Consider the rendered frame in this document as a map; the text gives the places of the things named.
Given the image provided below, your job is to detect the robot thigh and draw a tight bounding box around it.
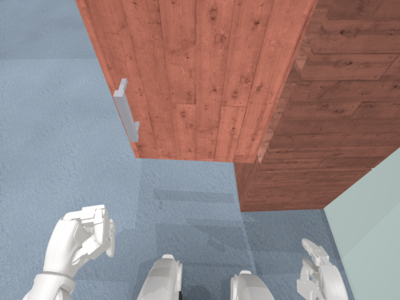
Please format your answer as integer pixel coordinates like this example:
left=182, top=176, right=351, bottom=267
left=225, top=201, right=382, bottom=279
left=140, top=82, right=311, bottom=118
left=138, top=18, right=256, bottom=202
left=231, top=273, right=275, bottom=300
left=137, top=258, right=183, bottom=300

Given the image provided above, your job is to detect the robot left forearm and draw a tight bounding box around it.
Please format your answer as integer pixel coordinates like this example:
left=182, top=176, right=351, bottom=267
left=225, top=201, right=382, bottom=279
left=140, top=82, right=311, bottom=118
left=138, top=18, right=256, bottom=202
left=22, top=272, right=76, bottom=300

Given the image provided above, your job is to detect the robot right hand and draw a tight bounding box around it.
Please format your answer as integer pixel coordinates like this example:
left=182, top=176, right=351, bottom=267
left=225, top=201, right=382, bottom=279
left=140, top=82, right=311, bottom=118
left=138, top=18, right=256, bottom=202
left=297, top=238, right=348, bottom=300

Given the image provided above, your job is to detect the right robot thigh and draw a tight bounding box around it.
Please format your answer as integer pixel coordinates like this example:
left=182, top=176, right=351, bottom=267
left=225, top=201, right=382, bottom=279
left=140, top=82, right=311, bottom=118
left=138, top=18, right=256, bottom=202
left=231, top=273, right=275, bottom=300

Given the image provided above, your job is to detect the cupboard door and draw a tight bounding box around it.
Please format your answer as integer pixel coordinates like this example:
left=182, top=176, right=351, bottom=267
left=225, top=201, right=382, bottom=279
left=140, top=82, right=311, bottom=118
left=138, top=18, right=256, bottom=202
left=75, top=0, right=318, bottom=163

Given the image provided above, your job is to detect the robot left hand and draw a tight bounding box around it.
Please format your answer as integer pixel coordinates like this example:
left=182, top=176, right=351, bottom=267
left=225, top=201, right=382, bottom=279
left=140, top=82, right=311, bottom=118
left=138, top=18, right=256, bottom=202
left=43, top=204, right=116, bottom=278

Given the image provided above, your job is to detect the handle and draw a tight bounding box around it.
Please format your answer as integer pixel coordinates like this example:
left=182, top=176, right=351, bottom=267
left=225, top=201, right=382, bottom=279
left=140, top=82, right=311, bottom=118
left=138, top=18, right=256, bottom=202
left=113, top=78, right=140, bottom=143

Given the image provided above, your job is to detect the left robot thigh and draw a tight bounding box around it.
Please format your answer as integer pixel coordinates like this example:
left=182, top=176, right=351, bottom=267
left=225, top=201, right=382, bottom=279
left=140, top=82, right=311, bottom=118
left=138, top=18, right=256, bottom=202
left=137, top=258, right=183, bottom=300

